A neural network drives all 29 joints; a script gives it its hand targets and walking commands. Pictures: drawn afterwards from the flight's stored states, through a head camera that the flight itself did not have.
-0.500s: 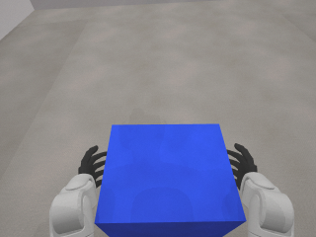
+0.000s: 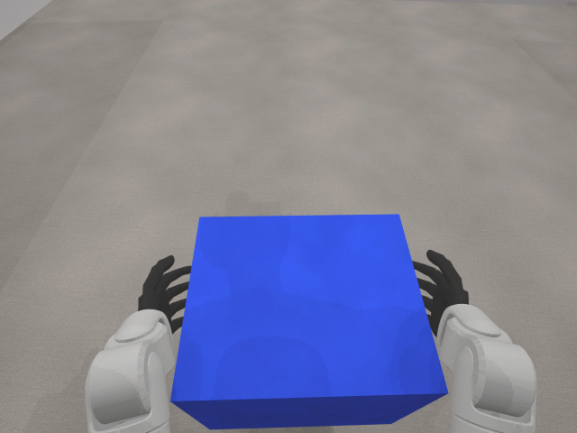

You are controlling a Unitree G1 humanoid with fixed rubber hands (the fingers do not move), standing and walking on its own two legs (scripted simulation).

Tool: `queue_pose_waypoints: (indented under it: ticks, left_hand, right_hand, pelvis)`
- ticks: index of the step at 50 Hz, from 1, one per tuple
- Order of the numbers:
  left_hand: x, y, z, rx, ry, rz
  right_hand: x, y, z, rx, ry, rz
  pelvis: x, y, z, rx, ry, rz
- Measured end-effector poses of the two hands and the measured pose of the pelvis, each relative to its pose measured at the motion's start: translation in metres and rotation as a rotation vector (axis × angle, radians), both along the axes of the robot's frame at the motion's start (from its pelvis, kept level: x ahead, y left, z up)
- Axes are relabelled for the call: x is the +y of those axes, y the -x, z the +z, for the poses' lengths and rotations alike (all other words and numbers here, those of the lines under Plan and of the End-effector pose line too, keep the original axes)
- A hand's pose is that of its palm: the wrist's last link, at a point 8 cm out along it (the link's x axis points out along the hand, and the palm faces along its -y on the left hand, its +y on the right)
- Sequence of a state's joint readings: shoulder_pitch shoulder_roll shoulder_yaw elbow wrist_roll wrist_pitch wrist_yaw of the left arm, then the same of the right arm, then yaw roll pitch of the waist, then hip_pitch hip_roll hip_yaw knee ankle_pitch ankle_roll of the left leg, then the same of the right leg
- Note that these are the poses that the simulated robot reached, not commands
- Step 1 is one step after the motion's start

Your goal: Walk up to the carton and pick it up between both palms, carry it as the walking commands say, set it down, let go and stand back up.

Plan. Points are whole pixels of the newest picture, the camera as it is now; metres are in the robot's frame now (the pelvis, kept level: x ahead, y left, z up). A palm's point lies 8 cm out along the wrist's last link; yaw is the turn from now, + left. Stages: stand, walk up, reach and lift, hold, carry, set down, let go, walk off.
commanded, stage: carry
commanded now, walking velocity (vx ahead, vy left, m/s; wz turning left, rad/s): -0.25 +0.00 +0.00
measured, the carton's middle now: (300, 326) +0.27 +0.01 +0.01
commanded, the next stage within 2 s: none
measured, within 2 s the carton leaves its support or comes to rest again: neither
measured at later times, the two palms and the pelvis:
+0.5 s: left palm out of the picture +0.05 +0.22 +0.07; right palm out of the picture +0.08 -0.13 +0.10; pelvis -0.18 +0.02 +0.01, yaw +1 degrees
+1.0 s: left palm out of the picture -0.05 +0.22 +0.07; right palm out of the picture -0.04 -0.13 +0.08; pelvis -0.28 +0.04 -0.01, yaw +0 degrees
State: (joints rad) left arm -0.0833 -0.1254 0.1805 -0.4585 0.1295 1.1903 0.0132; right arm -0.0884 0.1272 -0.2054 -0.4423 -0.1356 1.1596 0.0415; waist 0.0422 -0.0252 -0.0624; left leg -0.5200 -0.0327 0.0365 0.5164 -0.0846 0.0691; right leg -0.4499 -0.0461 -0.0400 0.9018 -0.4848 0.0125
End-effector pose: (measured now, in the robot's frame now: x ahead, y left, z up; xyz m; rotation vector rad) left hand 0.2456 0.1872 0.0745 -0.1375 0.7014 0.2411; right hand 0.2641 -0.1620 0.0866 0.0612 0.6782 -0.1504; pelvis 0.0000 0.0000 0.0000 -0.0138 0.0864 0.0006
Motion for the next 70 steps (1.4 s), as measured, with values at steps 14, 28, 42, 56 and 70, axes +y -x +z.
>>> queue_pose_waypoints:
  ticks: [14,28,42,56,70]
  left_hand:
    - [0.001,0.108,0.009,-0.03,-0.039,-0.013]
    - [0.027,0.204,0.003,-0.009,0.025,0.002]
    - [0.017,0.278,0.016,-0.033,-0.049,-0.032]
    - [0.043,0.334,-0.01,0.053,-0.064,-0.011]
    - [0.075,0.361,0.004,-0.019,-0.018,0.012]
  right_hand:
    - [0.001,0.111,-0.003,-0.032,-0.037,-0.009]
    - [0.027,0.203,0.013,-0.009,0.02,0.0]
    - [0.017,0.287,0.0,-0.033,-0.052,-0.029]
    - [0.043,0.325,-0.021,0.048,-0.043,0.013]
    - [0.076,0.351,0.006,-0.024,0.002,0.03]
  pelvis:
    - [0.006,0.099,-0.005,-0.062,0.001,0.003]
    - [0.025,0.196,0.005,-0.032,0.009,0.004]
    - [0.027,0.264,-0.001,-0.073,0.01,-0.01]
    - [0.048,0.321,-0.004,-0.061,-0.014,0.0]
    - [0.072,0.354,0.006,-0.033,-0.013,0.024]
